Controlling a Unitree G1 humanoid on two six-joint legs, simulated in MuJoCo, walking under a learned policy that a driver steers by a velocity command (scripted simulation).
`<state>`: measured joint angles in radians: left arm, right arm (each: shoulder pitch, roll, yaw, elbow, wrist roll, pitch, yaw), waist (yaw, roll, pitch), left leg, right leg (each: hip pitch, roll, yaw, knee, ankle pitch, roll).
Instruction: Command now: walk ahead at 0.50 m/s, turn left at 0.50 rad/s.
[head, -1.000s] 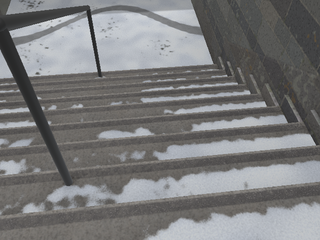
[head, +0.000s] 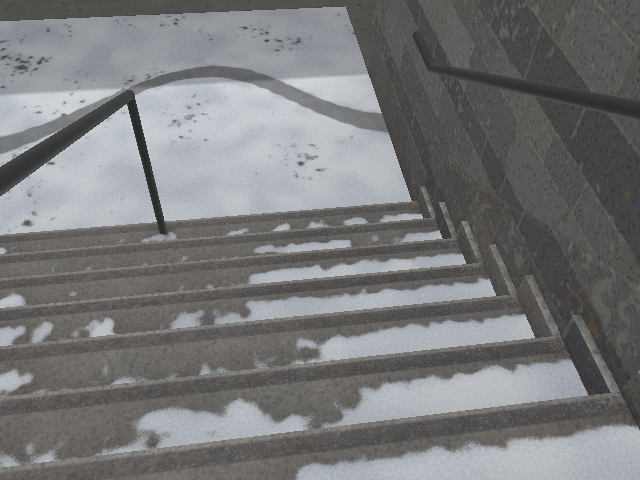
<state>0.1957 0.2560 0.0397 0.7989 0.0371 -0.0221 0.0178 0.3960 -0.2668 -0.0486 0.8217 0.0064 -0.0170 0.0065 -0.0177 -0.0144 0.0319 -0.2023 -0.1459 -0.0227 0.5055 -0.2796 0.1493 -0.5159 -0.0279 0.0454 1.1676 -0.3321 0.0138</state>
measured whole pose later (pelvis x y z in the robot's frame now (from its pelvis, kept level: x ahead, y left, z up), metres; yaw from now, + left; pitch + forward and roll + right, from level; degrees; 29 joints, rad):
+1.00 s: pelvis +0.27 +0.00 -0.16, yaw +21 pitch -1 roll +0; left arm 0.50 0.26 0.02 0.84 0.02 0.00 0.00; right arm 0.16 -0.19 0.00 0.75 -0.01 0.06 0.03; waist 0.10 0.00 -0.06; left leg -0.46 0.00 0.00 0.80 -0.29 -0.02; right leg -0.25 0.01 -0.03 0.51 -0.26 -0.06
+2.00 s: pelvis +0.70 +0.14 -0.36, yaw -2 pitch +0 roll +0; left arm 0.52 0.20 0.01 0.98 0.00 -0.04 0.03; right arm 0.13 -0.26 -0.06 0.86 -0.06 -0.03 0.01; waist 0.07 0.03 -0.03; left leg -0.70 0.07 -0.12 0.81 0.38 0.00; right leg -0.18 0.19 0.16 0.76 -0.54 -0.12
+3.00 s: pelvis +1.24 +0.13 -0.67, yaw -7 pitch -1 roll -1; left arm 0.49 0.19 0.03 1.08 0.00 -0.06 0.01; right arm 0.25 -0.22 -0.07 1.01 -0.04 -0.01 0.01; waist -0.01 0.03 0.01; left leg -0.69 0.06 -0.07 1.03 0.03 0.06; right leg -0.20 0.08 -0.08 0.63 -0.40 -0.10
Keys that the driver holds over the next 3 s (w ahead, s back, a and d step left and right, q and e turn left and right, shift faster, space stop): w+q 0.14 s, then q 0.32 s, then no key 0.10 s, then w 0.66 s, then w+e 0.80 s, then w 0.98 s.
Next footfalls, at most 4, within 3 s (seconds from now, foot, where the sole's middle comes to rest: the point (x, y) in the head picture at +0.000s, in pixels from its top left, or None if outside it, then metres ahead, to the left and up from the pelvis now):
0.44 right None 0.36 -0.08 -0.93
1.06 left None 0.29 0.12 -0.93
1.62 right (289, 476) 0.64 0.07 -1.10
2.16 left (226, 403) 0.92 0.27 -1.26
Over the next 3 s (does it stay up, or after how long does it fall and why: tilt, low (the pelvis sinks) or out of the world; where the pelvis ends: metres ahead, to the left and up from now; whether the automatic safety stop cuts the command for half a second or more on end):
stays up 1.24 0.13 -0.67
